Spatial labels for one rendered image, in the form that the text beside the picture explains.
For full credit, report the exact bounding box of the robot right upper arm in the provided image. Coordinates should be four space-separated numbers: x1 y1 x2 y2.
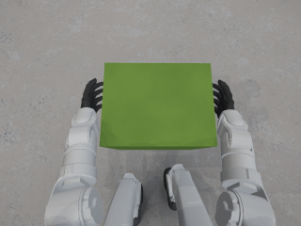
214 189 276 226

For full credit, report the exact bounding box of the carton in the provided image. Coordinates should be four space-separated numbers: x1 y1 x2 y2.
99 62 217 150

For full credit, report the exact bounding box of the right robot thigh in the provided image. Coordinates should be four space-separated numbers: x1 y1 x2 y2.
166 169 213 226

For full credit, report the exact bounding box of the right robot forearm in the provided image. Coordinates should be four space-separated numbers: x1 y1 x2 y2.
217 109 276 226

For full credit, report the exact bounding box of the robot left hand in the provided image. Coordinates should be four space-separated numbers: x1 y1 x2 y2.
81 78 103 113

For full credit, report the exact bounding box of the robot left foot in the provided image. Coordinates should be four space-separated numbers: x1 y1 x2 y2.
133 184 143 226

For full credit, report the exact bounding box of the left robot forearm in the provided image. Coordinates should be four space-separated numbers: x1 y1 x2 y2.
44 107 100 226

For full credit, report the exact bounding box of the robot left upper arm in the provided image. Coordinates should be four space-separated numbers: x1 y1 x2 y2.
45 186 104 226

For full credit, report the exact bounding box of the robot right hand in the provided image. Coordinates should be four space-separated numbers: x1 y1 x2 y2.
212 79 235 119

